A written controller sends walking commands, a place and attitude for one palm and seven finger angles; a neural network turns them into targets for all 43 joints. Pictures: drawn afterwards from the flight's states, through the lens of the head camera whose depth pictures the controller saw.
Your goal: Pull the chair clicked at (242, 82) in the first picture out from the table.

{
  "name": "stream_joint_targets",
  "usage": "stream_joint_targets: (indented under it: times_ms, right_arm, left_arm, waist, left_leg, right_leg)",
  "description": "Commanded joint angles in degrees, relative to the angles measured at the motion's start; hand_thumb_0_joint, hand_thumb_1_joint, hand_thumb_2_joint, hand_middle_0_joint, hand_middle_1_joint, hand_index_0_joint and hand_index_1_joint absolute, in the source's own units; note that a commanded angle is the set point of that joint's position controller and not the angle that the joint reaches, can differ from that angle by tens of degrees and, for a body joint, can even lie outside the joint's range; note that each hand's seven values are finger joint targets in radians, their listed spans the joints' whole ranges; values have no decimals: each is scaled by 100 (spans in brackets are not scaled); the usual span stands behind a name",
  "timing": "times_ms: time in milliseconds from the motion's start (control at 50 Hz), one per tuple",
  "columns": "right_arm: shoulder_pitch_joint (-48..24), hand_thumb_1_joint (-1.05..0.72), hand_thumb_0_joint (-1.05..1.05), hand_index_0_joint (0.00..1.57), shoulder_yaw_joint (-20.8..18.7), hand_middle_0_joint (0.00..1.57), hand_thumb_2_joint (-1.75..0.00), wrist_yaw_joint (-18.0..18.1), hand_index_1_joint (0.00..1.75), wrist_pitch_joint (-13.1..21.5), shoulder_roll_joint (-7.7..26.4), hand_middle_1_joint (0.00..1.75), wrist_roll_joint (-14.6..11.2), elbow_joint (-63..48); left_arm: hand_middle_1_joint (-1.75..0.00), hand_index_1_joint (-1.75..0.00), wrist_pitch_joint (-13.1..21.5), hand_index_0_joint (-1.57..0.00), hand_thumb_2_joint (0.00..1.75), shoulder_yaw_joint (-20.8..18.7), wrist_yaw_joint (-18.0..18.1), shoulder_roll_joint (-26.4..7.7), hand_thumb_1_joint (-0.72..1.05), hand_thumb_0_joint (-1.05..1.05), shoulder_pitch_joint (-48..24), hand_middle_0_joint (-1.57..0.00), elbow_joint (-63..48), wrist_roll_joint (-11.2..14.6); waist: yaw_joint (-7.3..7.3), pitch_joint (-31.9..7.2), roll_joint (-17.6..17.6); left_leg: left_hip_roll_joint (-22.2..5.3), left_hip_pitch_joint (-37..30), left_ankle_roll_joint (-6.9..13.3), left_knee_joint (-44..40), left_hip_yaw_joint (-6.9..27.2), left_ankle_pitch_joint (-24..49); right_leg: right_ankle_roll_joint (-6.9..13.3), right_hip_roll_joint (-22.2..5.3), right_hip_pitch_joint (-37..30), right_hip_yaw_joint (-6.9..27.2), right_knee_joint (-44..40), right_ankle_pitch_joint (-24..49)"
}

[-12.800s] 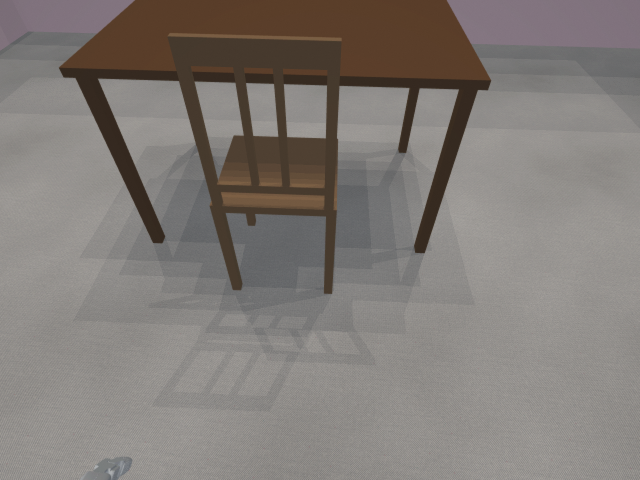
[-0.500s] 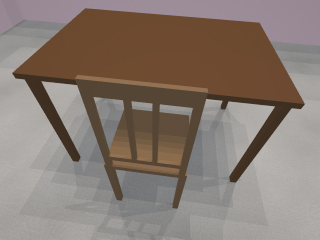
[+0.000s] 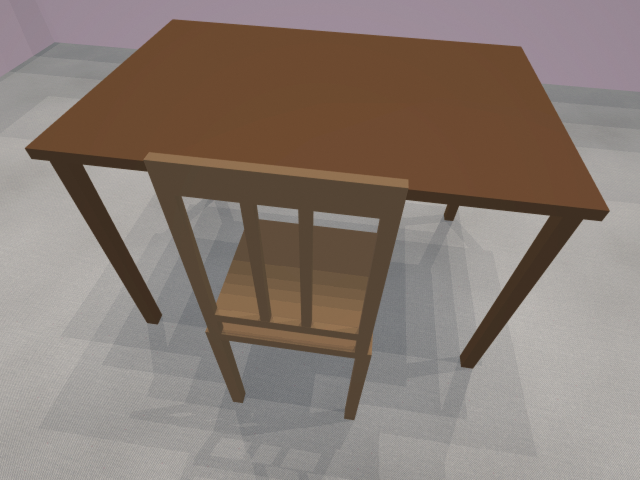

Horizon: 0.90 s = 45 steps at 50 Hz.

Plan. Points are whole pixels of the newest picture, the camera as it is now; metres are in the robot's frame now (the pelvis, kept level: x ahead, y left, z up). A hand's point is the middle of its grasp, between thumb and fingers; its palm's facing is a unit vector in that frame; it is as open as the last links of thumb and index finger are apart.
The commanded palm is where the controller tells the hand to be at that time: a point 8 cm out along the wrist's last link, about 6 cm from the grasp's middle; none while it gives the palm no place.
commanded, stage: look again from close up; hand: left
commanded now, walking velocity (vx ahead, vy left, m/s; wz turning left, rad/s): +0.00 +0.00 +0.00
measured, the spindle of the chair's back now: (258, 269) +0.47 +0.14 -0.08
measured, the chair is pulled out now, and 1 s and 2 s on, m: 0.00 0.00 0.00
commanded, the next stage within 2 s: none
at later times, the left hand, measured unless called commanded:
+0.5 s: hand out of the picture -0.04 +0.13 -0.18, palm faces +0.06 -0.98 -0.17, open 7.4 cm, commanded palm none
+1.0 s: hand out of the picture -0.03 +0.12 -0.18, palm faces +0.06 -0.98 -0.17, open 7.4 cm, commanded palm none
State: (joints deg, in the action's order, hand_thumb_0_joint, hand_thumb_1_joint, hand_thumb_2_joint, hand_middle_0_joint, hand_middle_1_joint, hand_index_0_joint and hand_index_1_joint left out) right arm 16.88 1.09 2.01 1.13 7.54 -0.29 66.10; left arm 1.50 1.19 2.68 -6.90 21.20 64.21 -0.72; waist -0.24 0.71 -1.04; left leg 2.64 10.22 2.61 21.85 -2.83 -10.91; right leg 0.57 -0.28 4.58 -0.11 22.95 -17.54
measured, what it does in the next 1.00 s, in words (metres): stands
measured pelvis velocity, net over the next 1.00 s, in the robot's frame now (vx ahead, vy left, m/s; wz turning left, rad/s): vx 0.01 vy -0.04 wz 0.01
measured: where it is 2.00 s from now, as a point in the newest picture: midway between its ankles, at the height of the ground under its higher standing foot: outside the picture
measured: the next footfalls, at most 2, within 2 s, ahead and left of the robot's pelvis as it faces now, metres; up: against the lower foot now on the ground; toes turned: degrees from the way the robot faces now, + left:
none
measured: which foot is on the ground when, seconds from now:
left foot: down 0.00-1.00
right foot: down 0.00-1.00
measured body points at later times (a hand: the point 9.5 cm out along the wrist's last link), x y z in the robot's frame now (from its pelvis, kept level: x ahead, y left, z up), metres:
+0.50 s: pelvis +0.00 -0.02 +0.00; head +0.00 -0.02 +0.45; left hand -0.04 +0.19 -0.16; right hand -0.01 -0.23 -0.16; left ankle +0.01 +0.09 -0.74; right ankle -0.06 -0.11 -0.74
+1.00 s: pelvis +0.01 -0.04 +0.00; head +0.01 -0.04 +0.45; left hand -0.04 +0.17 -0.16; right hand +0.00 -0.25 -0.17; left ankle +0.01 +0.09 -0.74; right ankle -0.06 -0.11 -0.74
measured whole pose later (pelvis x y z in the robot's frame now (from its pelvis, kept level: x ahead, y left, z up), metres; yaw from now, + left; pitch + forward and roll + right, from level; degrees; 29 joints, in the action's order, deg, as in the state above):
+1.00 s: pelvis +0.01 -0.04 +0.00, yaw +1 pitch -1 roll +1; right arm 16.5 1.3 2.4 0.6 7.5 -0.2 66.5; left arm 2.0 1.2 2.8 -6.7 21.6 64.0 -0.5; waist -0.5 0.7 -0.8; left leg 0.2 10.0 -0.4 22.8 -0.9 -11.8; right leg 3.5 2.4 3.4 -1.7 22.3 -18.0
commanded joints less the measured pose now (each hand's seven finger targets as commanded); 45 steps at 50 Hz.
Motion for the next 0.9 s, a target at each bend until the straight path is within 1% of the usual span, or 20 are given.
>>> stream_joint_targets:
  times_ms: [0, 60, 100, 160, 180, 260, 280, 340, 400, 460, 480, 540, 560, 580, 640, 680, 700, 760, 780, 880]
  right_arm:
    - [339, -90, 0, 20, -84, 20, -90, 17, 30, 81, 527, 30, 16, -155]
    - [352, -90, 0, 20, -78, 20, -90, 20, 30, 87, 508, 30, 15, -156]
    - [329, -90, 0, 20, -82, 20, -90, 19, 30, 71, 519, 30, 15, -163]
    - [365, -90, 0, 20, -78, 20, -90, 27, 30, 86, 517, 30, 21, -151]
    - [333, -90, 0, 20, -74, 20, -90, 27, 30, 83, 489, 30, 7, -154]
    - [363, -90, 0, 20, -70, 20, -90, 30, 30, 80, 499, 30, 17, -148]
    - [339, -90, 0, 20, -58, 20, -90, 31, 30, 74, 478, 30, 7, -153]
    - [346, -90, 0, 20, -62, 20, -90, 31, 30, 65, 496, 30, 22, -150]
    - [322, -90, 0, 20, -61, 20, -90, 25, 30, 45, 493, 30, 19, -145]
    - [325, -90, 0, 20, -64, 20, -90, 27, 30, 41, 489, 30, 25, -144]
    - [318, -90, 0, 20, -59, 20, -90, 24, 30, 30, 473, 30, 14, -147]
    - [325, -90, 0, 20, -61, 20, -90, 27, 30, 35, 480, 30, 27, -147]
    - [341, -90, 0, 20, -55, 20, -90, 28, 30, 42, 476, 30, 24, -140]
    - [305, -90, 0, 20, -61, 20, -90, 27, 30, 33, 451, 30, 15, -145]
    - [315, -90, 0, 20, -60, 20, -90, 31, 30, 44, 474, 30, 25, -149]
    - [306, -90, 0, 20, -62, 20, -90, 35, 30, 44, 451, 30, 17, -142]
    - [307, -90, 0, 20, -56, 20, -90, 35, 30, 45, 467, 30, 23, -131]
    - [316, -90, 0, 20, -49, 20, -90, 43, 30, 53, 462, 30, 26, -117]
    - [294, -90, 0, 20, -58, 20, -90, 44, 30, 47, 440, 30, 18, -124]
    - [296, -90, 0, 20, -52, 20, -90, 47, 30, 30, 429, 30, 21, -114]
  left_arm:
    - [-30, -30, 33, -20, 90, -56, 9, -496, 90, 0, 613, -20, -42, 13]
    - [-30, -30, 40, -20, 90, -62, 10, -504, 90, 0, 614, -20, -35, 14]
    - [-30, -30, 40, -20, 90, -51, 9, -496, 90, 0, 617, -20, -34, 12]
    - [-30, -30, 43, -20, 90, -68, 8, -499, 90, 0, 615, -20, -31, 15]
    - [-30, -30, 43, -20, 90, -68, 9, -517, 90, 0, 625, -20, -47, 16]
    - [-30, -30, 47, -20, 90, -67, 10, -502, 90, 0, 622, -20, -32, 16]
    - [-30, -30, 47, -20, 90, -69, 8, -511, 90, 0, 629, -20, -38, 16]
    - [-30, -30, 57, -20, 90, -67, 11, -502, 90, 0, 648, -20, -27, 19]
    - [-30, -30, 55, -20, 90, -57, 12, -509, 90, 0, 656, -20, -36, 19]
    - [-30, -30, 59, -20, 90, -57, 10, -494, 90, 0, 663, -20, -24, 21]
    - [-30, -30, 58, -20, 90, -50, 8, -526, 90, 0, 656, -20, -36, 25]
    - [-30, -30, 60, -20, 90, -52, 10, -508, 90, 0, 674, -20, -34, 28]
    - [-30, -30, 66, -20, 90, -61, 9, -511, 90, 0, 673, -20, -35, 27]
    - [-30, -30, 66, -20, 90, -57, 8, -508, 90, 0, 681, -20, -42, 28]
    - [-30, -30, 81, -20, 90, -54, 14, -514, 90, 0, 702, -20, -30, 29]
    - [-30, -30, 84, -20, 90, -62, 14, -523, 90, 0, 671, -20, -53, 30]
    - [-30, -30, 82, -20, 90, -58, 15, -519, 90, 0, 676, -20, -40, 33]
    - [-30, -30, 85, -20, 90, -66, 18, -521, 90, 0, 697, -20, -29, 32]
    - [-30, -30, 82, -20, 90, -62, 20, -527, 90, 0, 700, -20, -42, 31]
    - [-30, -30, 73, -20, 90, -67, 23, -523, 90, 0, 711, -20, -44, 31]
  waist:
    - [-30, 496, 79]
    - [-32, 407, 50]
    - [-26, 521, -8]
    - [-25, 335, 78]
    - [-45, 423, 52]
    - [-31, 401, 77]
    - [-52, 515, 40]
    - [-36, 428, -47]
    - [-37, 553, 12]
    - [-30, 517, 55]
    - [-40, 607, 10]
    - [-26, 503, 99]
    - [-32, 462, 44]
    - [-45, 563, -31]
    - [-34, 344, -13]
    - [-30, 389, -62]
    - [-39, 390, 17]
    - [-39, 307, 25]
    - [-47, 421, -20]
    - [-50, 527, -25]
  left_leg:
    - [-740, -280, 1, -367, 744, 789]
    - [-746, -333, 7, -328, 754, 918]
    - [-741, -275, -3, -334, 739, 808]
    - [-746, -363, 1, -295, 745, 1005]
    - [-748, -312, 8, -296, 731, 966]
    - [-742, -324, -8, -286, 741, 991]
    - [-741, -243, 1, -295, 737, 925]
    - [-737, -292, -17, -257, 737, 951]
    - [-721, -229, -32, -272, 716, 787]
    - [-721, -278, -35, -252, 717, 828]
    - [-719, -207, -39, -258, 698, 730]
    - [-719, -278, -45, -244, 715, 804]
    - [-728, -267, -47, -231, 700, 831]
    - [-725, -234, -45, -235, 686, 739]
    - [-734, -339, -53, -168, 668, 924]
    - [-738, -307, -54, -166, 648, 939]
    - [-728, -294, -65, -157, 648, 945]
    - [-741, -341, -63, -128, 641, 1070]
    - [-742, -294, -60, -133, 626, 1011]
    - [-729, -214, -73, -134, 606, 886]
  right_leg:
    - [132, -536, 743, 408, -485, 921]
    - [132, -537, 686, 404, -469, 1024]
    - [136, -537, 737, 416, -508, 974]
    - [141, -546, 630, 392, -472, 1093]
    - [134, -538, 639, 391, -511, 1092]
    - [146, -547, 624, 394, -494, 1135]
    - [145, -550, 644, 387, -538, 1118]
    - [152, -568, 616, 389, -517, 1213]
    - [157, -566, 685, 417, -569, 1103]
    - [163, -555, 698, 421, -559, 1120]
    - [157, -534, 727, 426, -601, 1037]
    - [173, -543, 712, 452, -566, 1094]
    - [164, -548, 667, 431, -559, 1145]
    - [155, -532, 716, 438, -608, 1088]
    - [153, -568, 603, 452, -547, 1437]
    - [141, -547, 576, 439, -547, 1540]
    - [140, -559, 574, 452, -532, 1554]
    - [142, -559, 505, 444, -498, 1732]
    - [128, -547, 557, 429, -531, 1701]
    - [109, -535, 596, 445, -578, 1584]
